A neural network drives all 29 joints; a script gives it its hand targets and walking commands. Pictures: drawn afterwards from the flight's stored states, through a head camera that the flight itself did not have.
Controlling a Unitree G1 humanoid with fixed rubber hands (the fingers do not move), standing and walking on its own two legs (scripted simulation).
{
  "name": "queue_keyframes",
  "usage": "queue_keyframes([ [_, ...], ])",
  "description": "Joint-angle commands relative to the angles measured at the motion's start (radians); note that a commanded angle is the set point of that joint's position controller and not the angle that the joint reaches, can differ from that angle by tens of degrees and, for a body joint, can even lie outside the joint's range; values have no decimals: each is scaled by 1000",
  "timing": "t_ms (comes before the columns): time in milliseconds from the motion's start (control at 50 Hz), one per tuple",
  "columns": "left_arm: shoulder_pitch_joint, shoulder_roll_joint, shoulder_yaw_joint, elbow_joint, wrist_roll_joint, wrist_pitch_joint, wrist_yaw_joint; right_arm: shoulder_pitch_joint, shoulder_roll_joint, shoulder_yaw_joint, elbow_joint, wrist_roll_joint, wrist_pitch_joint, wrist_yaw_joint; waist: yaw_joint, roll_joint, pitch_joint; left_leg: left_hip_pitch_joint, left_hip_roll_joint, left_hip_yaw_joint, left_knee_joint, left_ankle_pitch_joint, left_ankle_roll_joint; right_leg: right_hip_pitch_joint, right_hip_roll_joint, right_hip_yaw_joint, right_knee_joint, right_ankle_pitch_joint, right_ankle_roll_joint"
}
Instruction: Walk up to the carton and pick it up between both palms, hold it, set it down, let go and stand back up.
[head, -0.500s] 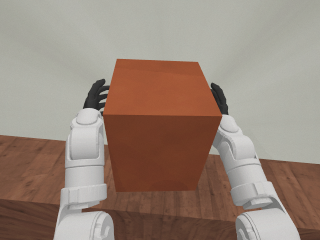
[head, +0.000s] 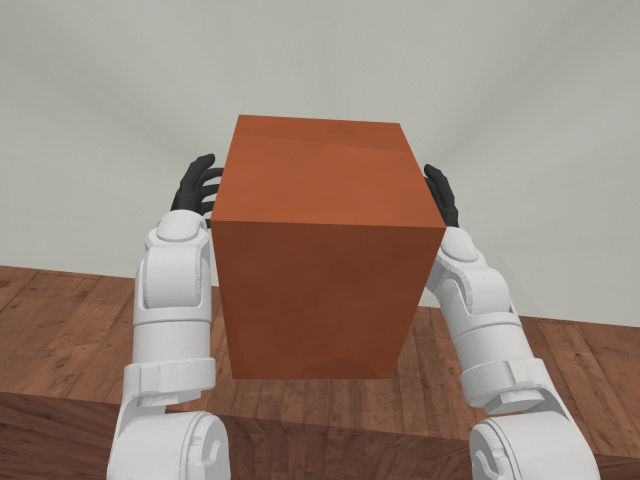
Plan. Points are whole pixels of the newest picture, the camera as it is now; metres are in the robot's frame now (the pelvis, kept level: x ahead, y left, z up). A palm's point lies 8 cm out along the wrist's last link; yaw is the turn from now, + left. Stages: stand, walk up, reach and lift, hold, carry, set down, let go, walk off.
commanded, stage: hold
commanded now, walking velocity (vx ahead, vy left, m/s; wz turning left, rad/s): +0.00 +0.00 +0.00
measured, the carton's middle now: (316, 250) +0.37 -0.01 +0.17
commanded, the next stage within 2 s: none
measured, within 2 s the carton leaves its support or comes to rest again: neither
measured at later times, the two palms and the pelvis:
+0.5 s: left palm (188, 218) +0.37 +0.14 +0.22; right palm (437, 230) +0.36 -0.15 +0.21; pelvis +0.00 +0.00 +0.00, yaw +0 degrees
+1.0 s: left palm (186, 219) +0.36 +0.14 +0.22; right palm (436, 229) +0.36 -0.15 +0.21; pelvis +0.00 +0.00 +0.00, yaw +1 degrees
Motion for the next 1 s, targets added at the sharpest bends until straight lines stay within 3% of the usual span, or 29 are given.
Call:
queue_keyframes([
  [0, -622, -555, -480, -101, -167, -73, -118, -856, 574, 383, -346, 97, -78, 89, -22, 62, -386, 3, -82, 73, -27, 282, 0, 157, 95, -49, -4, 146, 13],
  [20, -628, -566, -484, -137, -178, -80, -114, -853, 588, 413, -369, 116, -83, 92, 2, 70, -428, 34, -75, 72, -22, 336, -9, 159, 101, -52, 9, 170, 13],
  [60, -624, -566, -509, -168, -185, -76, -112, -829, 576, 406, -382, 120, -79, 79, -27, 102, -435, 56, -78, 66, 6, 387, -18, 161, 96, -45, 8, 210, 17],
  [80, -618, -556, -504, -173, -184, -75, -113, -827, 581, 416, -391, 126, -76, 77, -21, 81, -432, 54, -82, 66, 5, 386, -11, 169, 96, -46, 10, 227, 21],
  [100, -610, -557, -486, -149, -164, -69, -112, -812, 581, 414, -365, 125, -67, 80, -15, 98, -383, 36, -83, 68, -9, 357, -12, 159, 96, -45, 1, 186, 14],
  [120, -604, -544, -482, -125, -162, -67, -118, -817, 566, 391, -351, 105, -65, 78, -26, 69, -342, 12, -85, 72, -25, 279, 0, 139, 88, -43, -11, 150, 20],
  [160, -600, -543, -455, -129, -126, -56, -122, -808, 569, 387, -329, 96, -64, 86, -6, 67, -324, -8, -82, 77, -46, 219, 6, 154, 85, -48, -4, 114, 18],
  [180, -601, -524, -451, -81, -133, -51, -131, -816, 547, 360, -295, 78, -55, 85, -25, 57, -281, -28, -82, 78, -57, 156, 15, 135, 78, -45, -19, 73, 17],
  [200, -590, -535, -435, -95, -135, -52, -132, -829, 572, 381, -327, 88, -60, 88, -5, 43, -314, -16, -78, 83, -60, 187, 16, 154, 82, -48, -8, 97, 20],
  [320, -633, -574, -522, -209, -197, -84, -113, -830, 605, 447, -428, 129, -76, 76, -14, 81, -477, 78, -81, 70, 7, 415, -18, 172, 101, -48, 12, 236, 20],
  [360, -609, -557, -519, -198, -186, -75, -112, -794, 587, 430, -409, 126, -73, 73, -19, 90, -425, 51, -79, 63, 6, 395, -17, 163, 102, -42, 13, 219, 16],
  [380, -605, -541, -504, -138, -177, -69, -118, -811, 560, 403, -382, 106, -68, 74, -28, 66, -370, 38, -78, 65, -10, 315, -7, 130, 92, -45, -6, 169, 17],
  [440, -552, -524, -451, -119, -135, -46, -130, -785, 550, 403, -327, 90, -50, 79, -9, 41, -301, 10, -75, 79, -49, 246, 5, 152, 89, -51, -11, 127, 17],
  [460, -574, -536, -466, -139, -145, -48, -132, -787, 546, 392, -334, 92, -53, 80, -21, 43, -313, 8, -73, 77, -45, 258, -1, 155, 92, -52, -4, 124, 18],
  [480, -572, -536, -463, -168, -152, -54, -132, -801, 570, 418, -363, 112, -60, 78, -6, 44, -358, 26, -75, 81, -36, 298, 1, 176, 92, -49, 1, 173, 19],
  [500, -599, -551, -485, -177, -169, -62, -130, -826, 570, 412, -394, 110, -70, 81, -20, 47, -392, 28, -78, 78, -33, 303, -4, 175, 94, -53, 2, 174, 19],
  [540, -584, -551, -483, -171, -163, -61, -127, -810, 574, 420, -391, 117, -71, 80, -8, 66, -401, 45, -76, 76, -21, 342, -11, 173, 98, -51, 2, 179, 17],
  [560, -595, -555, -502, -163, -170, -55, -128, -823, 559, 398, -400, 116, -70, 79, -30, 91, -390, 38, -77, 69, -17, 341, -15, 157, 98, -48, 1, 178, 12],
  [580, -591, -552, -500, -156, -168, -54, -127, -825, 563, 404, -396, 108, -70, 76, -25, 70, -382, 28, -76, 73, -18, 331, -11, 167, 97, -52, 1, 182, 13],
  [660, -629, -528, -445, -93, -136, -52, -128, -851, 553, 367, -338, 83, -65, 90, -17, 51, -324, -25, -83, 80, -57, 167, 16, 135, 83, -50, -14, 66, 14],
  [680, -606, -541, -435, -120, -128, -58, -127, -812, 576, 388, -317, 90, -64, 95, 7, 53, -338, -16, -78, 88, -64, 206, 13, 159, 90, -54, -1, 100, 13],
  [740, -612, -557, -482, -124, -170, -70, -125, -834, 573, 379, -358, 84, -73, 92, -25, 47, -387, -2, -80, 77, -41, 233, 3, 162, 91, -54, -3, 128, 10],
  [780, -637, -559, -491, -160, -176, -74, -117, -872, 595, 417, -401, 115, -85, 91, 1, 78, -433, 30, -77, 72, -24, 310, -4, 158, 99, -53, 9, 161, 18],
  [800, -620, -557, -489, -159, -166, -74, -112, -824, 587, 408, -363, 114, -76, 91, -7, 90, -396, 31, -77, 70, -19, 323, -8, 146, 96, -47, 6, 163, 14],
  [820, -611, -544, -494, -144, -173, -68, -116, -824, 568, 399, -371, 100, -77, 86, -23, 75, -407, 33, -81, 72, -17, 301, 1, 155, 92, -49, 1, 177, 20],
  [920, -594, -526, -434, -66, -129, -55, -132, -820, 551, 359, -290, 70, -61, 90, -18, 40, -307, -26, -85, 80, -62, 146, 22, 152, 82, -49, -19, 65, 14],
  [940, -618, -543, -448, -112, -157, -68, -130, -857, 582, 381, -352, 80, -81, 90, -9, 33, -366, -20, -77, 80, -53, 190, 23, 165, 84, -50, -2, 115, 18],
  [960, -622, -537, -454, -87, -155, -69, -129, -844, 573, 366, -326, 76, -70, 88, -28, 35, -350, -9, -80, 75, -45, 201, 15, 149, 86, -51, -6, 108, 15],
  [980, -622, -551, -470, -137, -159, -76, -128, -808, 591, 381, -327, 87, -76, 91, -17, 53, -391, 5, -77, 81, -41, 247, 6, 170, 92, -57, 10, 144, 16],
])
